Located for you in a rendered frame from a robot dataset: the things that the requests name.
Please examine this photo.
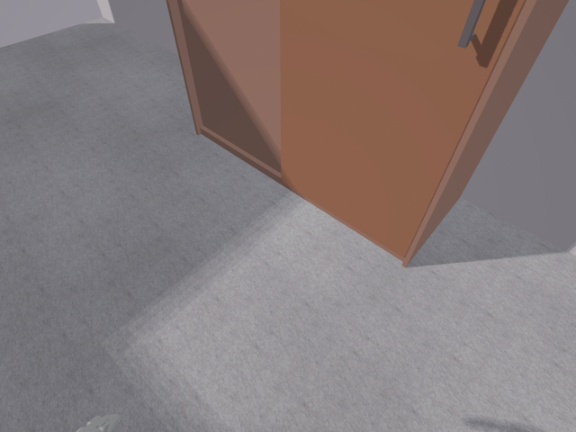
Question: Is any left robot hand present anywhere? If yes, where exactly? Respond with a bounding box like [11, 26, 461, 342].
[77, 414, 121, 432]

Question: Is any wardrobe door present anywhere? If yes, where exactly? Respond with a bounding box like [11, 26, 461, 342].
[280, 0, 527, 258]
[177, 0, 281, 173]

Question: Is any handle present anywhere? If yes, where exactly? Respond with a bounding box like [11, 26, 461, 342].
[457, 0, 486, 49]

